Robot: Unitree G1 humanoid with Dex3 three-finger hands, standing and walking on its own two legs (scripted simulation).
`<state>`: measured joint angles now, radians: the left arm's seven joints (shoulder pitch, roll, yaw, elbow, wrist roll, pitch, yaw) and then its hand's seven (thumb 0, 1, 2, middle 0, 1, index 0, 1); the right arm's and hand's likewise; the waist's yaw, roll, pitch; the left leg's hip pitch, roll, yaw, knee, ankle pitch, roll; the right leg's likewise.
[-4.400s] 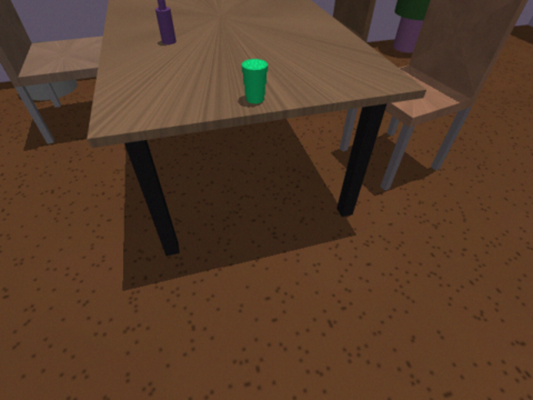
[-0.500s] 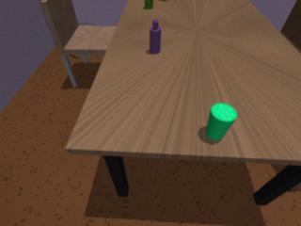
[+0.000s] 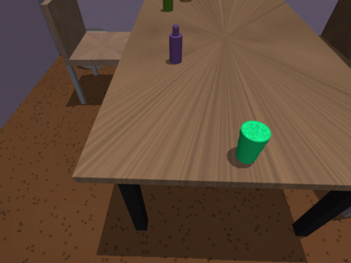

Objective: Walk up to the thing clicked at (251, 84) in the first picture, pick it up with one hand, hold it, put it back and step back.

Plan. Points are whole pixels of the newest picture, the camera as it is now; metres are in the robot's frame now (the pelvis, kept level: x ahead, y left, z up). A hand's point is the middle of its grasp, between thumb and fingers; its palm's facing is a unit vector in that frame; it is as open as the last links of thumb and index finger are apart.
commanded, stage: walk up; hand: right
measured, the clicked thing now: (250, 144) +0.44 -0.21 +0.00
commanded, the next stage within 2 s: stand in 0.12 s
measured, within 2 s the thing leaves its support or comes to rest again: neither
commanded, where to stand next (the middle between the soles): +0.04 +0.01 m, yaw -1 degrees
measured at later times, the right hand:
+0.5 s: hand out of the picture +0.08 -0.27 -0.15, palm faces -0.01 +0.94 -0.33, open 7.4 cm
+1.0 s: hand out of the picture +0.05 -0.27 -0.16, palm faces -0.03 +0.95 -0.32, open 7.4 cm
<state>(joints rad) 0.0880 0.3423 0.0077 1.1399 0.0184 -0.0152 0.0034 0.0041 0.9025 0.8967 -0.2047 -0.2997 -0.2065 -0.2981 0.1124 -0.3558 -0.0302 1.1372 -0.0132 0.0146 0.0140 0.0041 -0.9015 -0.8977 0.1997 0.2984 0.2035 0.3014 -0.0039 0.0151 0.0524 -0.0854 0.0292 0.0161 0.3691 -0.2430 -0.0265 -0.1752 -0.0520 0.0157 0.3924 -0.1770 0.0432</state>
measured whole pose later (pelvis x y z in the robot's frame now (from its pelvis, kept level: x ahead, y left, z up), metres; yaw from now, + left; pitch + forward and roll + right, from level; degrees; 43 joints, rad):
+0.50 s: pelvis -0.01 -0.01 +0.00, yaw +0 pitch -3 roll +0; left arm 0.09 0.35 0.00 1.13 0.02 -0.01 0.00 0.00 0.90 0.90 -0.20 -0.30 -0.21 -0.30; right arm 0.09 -0.35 -0.02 1.13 -0.01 0.00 0.01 0.00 -0.90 -0.90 0.20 0.30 0.20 0.30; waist -0.01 0.01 0.06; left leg -0.07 0.05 0.00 0.33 -0.21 -0.05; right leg -0.16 -0.04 0.00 0.35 -0.15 0.03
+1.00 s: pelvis -0.01 -0.02 +0.00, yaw +1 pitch -2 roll +0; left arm 0.12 0.35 0.01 1.13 0.02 0.00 -0.01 0.00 0.90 0.90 -0.20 -0.30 -0.21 -0.30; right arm 0.13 -0.35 -0.02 1.14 -0.02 0.00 0.01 0.00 -0.90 -0.90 0.20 0.30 0.20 0.30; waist 0.00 0.01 0.05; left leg -0.09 0.06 0.00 0.34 -0.20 -0.06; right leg -0.18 -0.02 -0.01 0.36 -0.14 0.01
